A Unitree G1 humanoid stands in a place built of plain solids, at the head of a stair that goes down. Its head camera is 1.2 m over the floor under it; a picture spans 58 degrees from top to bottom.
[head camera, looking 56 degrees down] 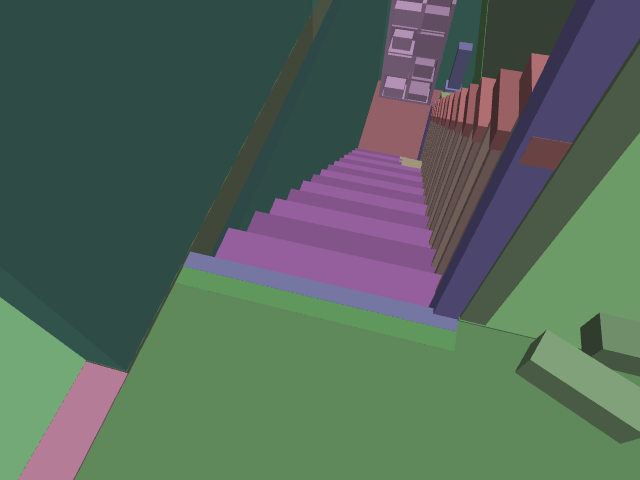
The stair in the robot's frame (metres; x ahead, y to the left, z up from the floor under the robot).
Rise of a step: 0.20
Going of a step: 0.25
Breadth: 0.87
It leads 15 degrees to the right of straight ahead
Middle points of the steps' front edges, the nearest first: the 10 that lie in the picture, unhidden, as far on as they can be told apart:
0.65 0.01 0.00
0.89 -0.06 -0.19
1.13 -0.12 -0.39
1.37 -0.18 -0.59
1.60 -0.25 -0.78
1.84 -0.31 -0.98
2.08 -0.37 -1.17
2.31 -0.44 -1.37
2.55 -0.50 -1.57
2.79 -0.56 -1.76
